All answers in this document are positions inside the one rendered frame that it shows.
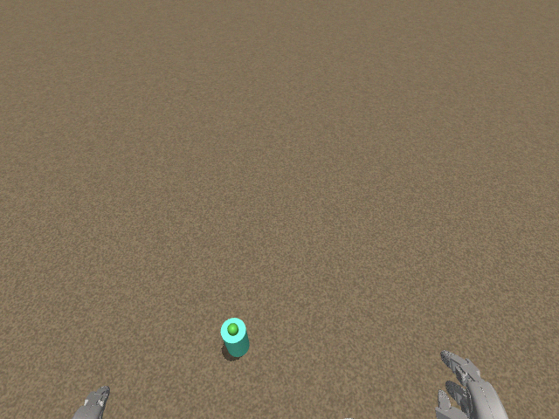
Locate right robot hand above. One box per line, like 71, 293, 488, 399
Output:
435, 350, 508, 419

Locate left robot hand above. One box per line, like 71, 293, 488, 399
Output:
72, 386, 110, 419

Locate bottle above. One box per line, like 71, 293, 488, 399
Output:
221, 318, 250, 357

